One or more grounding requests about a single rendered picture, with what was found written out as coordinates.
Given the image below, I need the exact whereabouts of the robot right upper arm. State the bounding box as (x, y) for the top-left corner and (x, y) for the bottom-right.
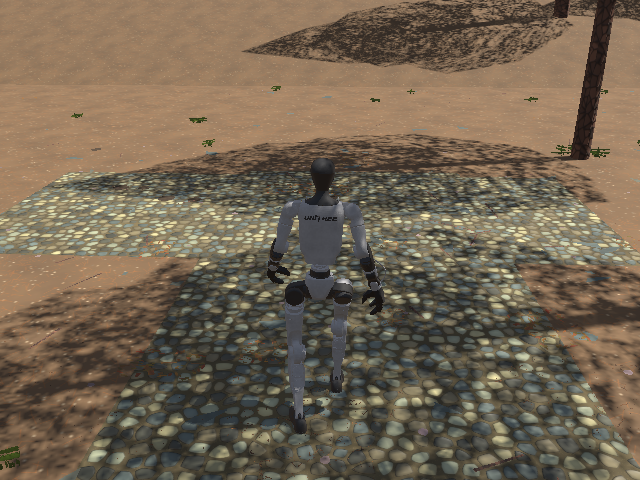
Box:
(342, 202), (369, 259)

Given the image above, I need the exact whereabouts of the left robot forearm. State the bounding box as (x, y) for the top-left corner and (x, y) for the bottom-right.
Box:
(268, 238), (284, 271)

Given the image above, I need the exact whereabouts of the robot right hand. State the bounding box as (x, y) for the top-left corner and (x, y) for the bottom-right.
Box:
(362, 287), (385, 315)

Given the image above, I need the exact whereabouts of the left robot foot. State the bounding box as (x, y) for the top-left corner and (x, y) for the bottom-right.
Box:
(289, 406), (307, 434)

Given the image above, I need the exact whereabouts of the robot left hand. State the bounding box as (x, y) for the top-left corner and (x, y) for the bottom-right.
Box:
(267, 266), (290, 284)

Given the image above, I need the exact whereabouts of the robot left upper arm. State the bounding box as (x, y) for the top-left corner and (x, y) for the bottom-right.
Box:
(273, 200), (301, 254)

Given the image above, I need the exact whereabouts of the right robot forearm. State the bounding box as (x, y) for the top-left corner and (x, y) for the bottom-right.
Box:
(360, 243), (382, 291)

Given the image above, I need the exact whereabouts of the humanoid robot head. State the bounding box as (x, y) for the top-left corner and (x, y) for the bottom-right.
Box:
(305, 158), (339, 206)

